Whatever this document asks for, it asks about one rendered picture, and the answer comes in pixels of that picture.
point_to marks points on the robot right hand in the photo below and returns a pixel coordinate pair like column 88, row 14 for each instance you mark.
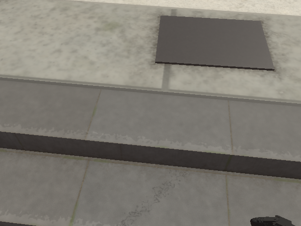
column 270, row 221

